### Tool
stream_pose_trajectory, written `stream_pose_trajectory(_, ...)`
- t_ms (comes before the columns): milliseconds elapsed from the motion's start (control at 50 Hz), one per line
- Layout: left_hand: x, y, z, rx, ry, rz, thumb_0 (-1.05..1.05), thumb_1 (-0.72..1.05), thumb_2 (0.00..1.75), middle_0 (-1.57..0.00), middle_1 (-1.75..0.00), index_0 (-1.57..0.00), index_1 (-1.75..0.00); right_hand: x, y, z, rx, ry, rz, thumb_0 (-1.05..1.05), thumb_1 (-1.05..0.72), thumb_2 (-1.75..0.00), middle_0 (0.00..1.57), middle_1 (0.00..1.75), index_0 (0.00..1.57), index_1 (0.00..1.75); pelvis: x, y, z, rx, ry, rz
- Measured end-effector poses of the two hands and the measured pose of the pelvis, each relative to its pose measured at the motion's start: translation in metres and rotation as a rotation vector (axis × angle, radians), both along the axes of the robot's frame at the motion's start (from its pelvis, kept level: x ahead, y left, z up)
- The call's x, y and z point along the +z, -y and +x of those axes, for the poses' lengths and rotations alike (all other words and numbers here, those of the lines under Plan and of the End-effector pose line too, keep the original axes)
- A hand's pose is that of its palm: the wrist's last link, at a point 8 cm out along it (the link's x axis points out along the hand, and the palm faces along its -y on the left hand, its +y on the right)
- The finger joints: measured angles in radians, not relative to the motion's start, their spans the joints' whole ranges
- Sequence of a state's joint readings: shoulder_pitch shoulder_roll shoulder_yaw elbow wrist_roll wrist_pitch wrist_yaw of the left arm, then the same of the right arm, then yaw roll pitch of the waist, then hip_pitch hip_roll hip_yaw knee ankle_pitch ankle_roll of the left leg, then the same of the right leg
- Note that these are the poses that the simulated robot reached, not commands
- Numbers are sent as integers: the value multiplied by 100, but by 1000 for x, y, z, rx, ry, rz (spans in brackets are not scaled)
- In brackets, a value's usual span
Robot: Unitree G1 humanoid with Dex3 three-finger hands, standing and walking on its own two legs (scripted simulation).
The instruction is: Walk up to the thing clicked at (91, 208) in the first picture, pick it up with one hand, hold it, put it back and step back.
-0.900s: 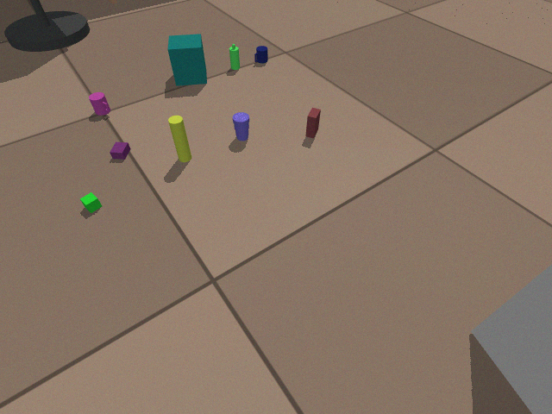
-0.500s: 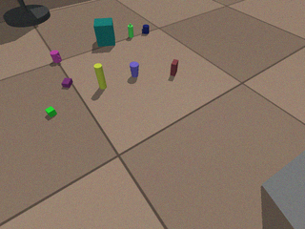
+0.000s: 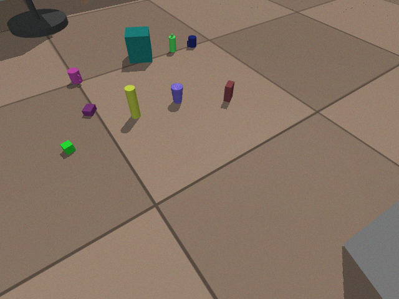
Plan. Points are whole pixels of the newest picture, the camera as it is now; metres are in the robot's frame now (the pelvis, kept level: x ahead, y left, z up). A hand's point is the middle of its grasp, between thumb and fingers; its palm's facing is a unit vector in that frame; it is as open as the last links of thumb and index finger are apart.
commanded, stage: stand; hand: left
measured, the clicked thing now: (68, 147) +1.13 +0.85 -0.75
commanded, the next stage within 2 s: walk up in 0.22 s
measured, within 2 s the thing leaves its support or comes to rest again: neither
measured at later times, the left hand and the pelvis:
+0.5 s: hand out of the picture +0.05 +0.36 -0.16, palm faces +0.16 -0.89 -0.42, open 7.4 cm; pelvis +0.04 +0.06 -0.02, yaw +10 degrees
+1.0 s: hand (3, 264) +0.23 +0.46 -0.14, palm faces +0.25 -0.90 -0.36, open 7.4 cm; pelvis +0.23 +0.17 -0.02, yaw +20 degrees
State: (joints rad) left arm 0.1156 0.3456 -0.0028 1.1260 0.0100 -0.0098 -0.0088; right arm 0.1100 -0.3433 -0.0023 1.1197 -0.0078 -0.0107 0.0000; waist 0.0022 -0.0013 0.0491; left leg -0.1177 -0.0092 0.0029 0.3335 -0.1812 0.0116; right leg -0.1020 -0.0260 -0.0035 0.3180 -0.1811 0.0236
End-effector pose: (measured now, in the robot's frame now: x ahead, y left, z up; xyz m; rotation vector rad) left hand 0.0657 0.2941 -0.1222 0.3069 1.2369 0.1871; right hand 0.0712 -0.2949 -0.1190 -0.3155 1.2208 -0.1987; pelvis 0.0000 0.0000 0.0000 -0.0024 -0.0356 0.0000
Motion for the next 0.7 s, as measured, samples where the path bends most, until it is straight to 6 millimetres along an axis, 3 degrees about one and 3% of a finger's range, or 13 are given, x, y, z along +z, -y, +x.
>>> stream_pose_trajectory(260,0,-5,-5,22,23,-8,0,90,90,-20,-30,-21,-30,0,1,-4,12,-13,10,1,-91,-89,21,30,21,30,-2,-1,-1,28,-3,-11)
stream_pose_trajectory(340,5,-28,-13,84,103,26,0,90,90,-21,-30,-21,-30,3,4,11,86,-49,-1,1,-91,-89,21,30,21,30,-6,-9,5,86,-12,-22)
stream_pose_trajectory(420,10,-64,-27,130,99,73,0,90,90,-21,-30,-21,-30,14,-2,43,135,-25,-23,1,-91,-89,21,30,21,30,-8,-29,18,134,-4,-31)
stream_pose_trajectory(500,6,-110,-30,168,88,101,0,90,90,-21,-30,-21,-30,22,-22,85,180,12,-56,1,-91,-89,20,30,20,30,-16,-58,39,177,4,-33)
stream_pose_trajectory(600,-21,-172,-13,197,73,112,0,90,90,-21,-30,-21,-30,14,-67,135,203,76,-108,1,-91,-90,20,30,20,30,-41,-108,72,213,5,-1)
stream_pose_trajectory(640,-26,-184,0,197,58,99,1,90,90,-20,-30,-20,-30,10,-89,145,204,103,-101,1,-91,-90,20,30,20,30,-43,-123,82,226,8,-5)
stream_pose_trajectory(700,-18,-190,30,183,80,61,1,90,90,-20,-30,-20,-30,14,-120,150,214,72,-65,0,-91,-89,20,30,20,30,-29,-136,99,256,8,-15)
